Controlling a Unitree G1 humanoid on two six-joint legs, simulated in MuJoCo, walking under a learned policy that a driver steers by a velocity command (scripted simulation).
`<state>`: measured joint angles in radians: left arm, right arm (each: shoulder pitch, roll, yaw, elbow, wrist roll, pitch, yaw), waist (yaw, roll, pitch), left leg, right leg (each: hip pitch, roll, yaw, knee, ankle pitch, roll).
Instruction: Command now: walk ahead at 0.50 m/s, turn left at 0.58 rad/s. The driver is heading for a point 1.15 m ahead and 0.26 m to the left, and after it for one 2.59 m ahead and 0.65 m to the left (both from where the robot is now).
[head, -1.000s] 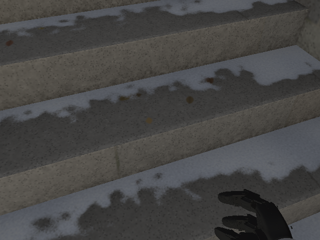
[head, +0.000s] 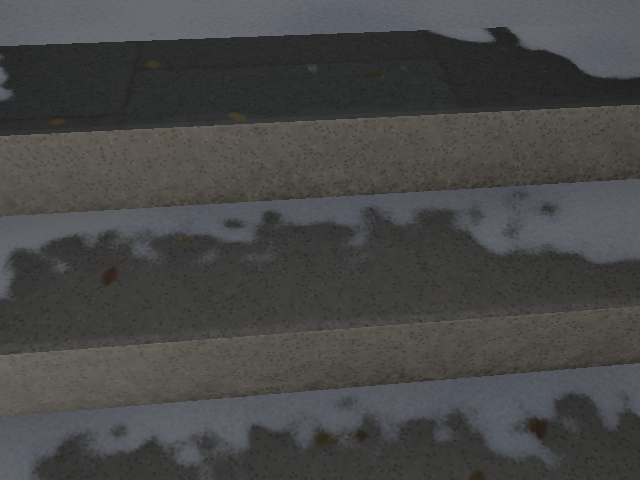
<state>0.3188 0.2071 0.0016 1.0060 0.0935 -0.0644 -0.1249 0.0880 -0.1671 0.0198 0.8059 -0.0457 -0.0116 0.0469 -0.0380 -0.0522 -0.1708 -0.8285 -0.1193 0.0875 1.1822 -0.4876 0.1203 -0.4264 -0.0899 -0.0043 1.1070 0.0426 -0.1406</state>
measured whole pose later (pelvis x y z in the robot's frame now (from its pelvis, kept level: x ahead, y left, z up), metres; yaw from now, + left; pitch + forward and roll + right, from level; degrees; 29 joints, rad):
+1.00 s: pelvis +0.48 +0.01 +0.27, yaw +32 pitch +4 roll -2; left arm 0.62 -0.01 -0.08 1.25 0.16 -0.10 -0.07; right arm -0.04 -0.10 0.04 0.91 0.00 0.01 0.07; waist 0.11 0.03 -0.12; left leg -1.46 0.07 -0.07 1.93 -0.07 0.26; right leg 0.09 -0.02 -0.38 0.26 -0.41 0.01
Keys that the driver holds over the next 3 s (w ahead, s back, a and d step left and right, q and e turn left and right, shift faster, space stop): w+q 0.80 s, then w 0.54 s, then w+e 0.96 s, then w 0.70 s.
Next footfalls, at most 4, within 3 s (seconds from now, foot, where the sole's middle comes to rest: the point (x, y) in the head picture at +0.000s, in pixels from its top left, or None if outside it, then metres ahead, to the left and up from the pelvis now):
0.42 right None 0.41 -0.14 -0.49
1.12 left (139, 301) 0.69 0.30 -0.31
1.66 right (181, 91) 1.04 0.25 -0.13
2.20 left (57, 31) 1.28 0.54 -0.13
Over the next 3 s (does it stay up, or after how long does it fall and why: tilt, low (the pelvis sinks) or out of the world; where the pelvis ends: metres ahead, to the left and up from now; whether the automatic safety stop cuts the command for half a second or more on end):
stays up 1.52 0.39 0.65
